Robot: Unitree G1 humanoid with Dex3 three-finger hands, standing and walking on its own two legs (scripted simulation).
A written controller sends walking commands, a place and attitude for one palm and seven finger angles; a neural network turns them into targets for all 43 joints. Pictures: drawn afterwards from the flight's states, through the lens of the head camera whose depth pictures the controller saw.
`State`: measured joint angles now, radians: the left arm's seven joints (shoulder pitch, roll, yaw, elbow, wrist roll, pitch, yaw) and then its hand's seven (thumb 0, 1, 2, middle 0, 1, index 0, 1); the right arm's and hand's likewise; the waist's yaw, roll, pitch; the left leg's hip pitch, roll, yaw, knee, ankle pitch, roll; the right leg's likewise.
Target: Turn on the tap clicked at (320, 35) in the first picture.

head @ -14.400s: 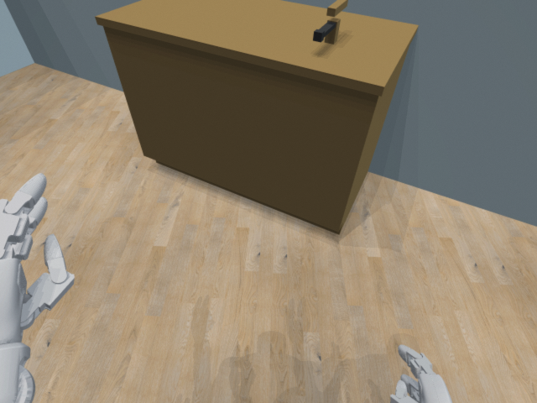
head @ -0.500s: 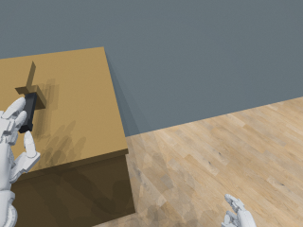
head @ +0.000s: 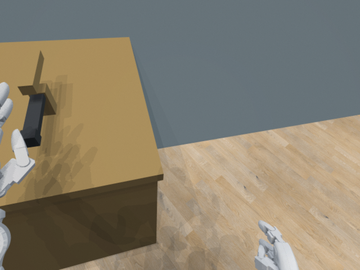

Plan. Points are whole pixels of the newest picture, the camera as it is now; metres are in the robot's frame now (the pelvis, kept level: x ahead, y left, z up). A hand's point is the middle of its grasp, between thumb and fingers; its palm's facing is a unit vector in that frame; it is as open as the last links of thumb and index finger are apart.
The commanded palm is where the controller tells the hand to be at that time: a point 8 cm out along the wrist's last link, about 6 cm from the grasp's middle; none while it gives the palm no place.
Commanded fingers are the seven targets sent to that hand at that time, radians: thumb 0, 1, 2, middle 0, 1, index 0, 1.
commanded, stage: come to a stop and stand still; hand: left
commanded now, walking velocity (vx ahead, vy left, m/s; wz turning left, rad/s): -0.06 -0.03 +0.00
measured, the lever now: (30, 138) +0.32 +0.35 +0.10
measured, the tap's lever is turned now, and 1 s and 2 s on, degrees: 0 0 0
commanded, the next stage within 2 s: look again from close up in 0.80 s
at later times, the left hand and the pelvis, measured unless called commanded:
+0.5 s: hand (59, 174) +0.22 +0.22 +0.16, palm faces +0.31 -0.85 -0.42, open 7.4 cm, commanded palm +0.16 +0.27 +0.18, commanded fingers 0.00 0.90 0.90 -0.20 -0.30 -0.20 -0.30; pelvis +0.00 +0.00 +0.00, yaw -1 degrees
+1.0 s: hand (37, 183) +0.21 +0.26 +0.15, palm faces +0.43 -0.84 -0.33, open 7.4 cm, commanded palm +0.15 +0.28 +0.18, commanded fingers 0.00 0.90 0.90 -0.20 -0.30 -0.20 -0.30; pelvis -0.01 +0.00 +0.00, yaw +0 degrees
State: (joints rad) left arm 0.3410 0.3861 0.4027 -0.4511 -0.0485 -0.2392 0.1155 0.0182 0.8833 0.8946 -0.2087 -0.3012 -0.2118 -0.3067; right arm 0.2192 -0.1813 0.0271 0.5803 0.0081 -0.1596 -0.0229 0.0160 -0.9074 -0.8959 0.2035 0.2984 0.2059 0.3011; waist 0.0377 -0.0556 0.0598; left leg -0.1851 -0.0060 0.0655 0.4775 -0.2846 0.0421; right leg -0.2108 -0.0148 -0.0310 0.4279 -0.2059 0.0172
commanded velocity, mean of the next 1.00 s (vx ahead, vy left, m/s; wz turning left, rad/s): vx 0.00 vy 0.00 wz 0.00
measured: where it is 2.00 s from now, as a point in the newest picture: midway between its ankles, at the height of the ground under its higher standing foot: outside the picture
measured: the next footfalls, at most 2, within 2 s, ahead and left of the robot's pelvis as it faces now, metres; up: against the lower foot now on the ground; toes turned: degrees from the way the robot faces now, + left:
none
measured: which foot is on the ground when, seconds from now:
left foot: down 0.00-1.00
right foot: down 0.00-1.00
